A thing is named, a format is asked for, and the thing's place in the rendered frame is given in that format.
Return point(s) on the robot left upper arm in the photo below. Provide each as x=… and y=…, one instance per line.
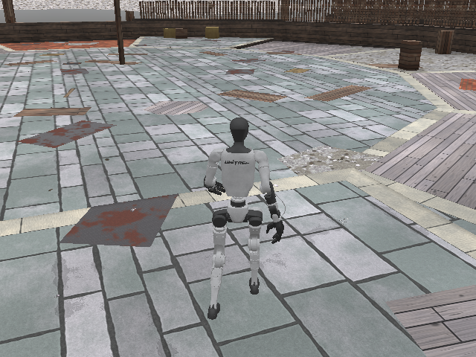
x=214, y=158

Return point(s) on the robot right forearm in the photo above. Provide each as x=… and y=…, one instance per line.
x=272, y=204

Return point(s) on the right robot shin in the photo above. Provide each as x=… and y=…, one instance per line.
x=255, y=263

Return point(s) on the humanoid robot torso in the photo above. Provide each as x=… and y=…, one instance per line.
x=237, y=179

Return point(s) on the robot right upper arm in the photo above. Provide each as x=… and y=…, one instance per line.
x=264, y=171

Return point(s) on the robot left forearm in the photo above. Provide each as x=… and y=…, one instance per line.
x=209, y=187

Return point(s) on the robot left hand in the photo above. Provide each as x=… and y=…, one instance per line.
x=217, y=189

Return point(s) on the robot right hand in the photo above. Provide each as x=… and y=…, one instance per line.
x=279, y=228

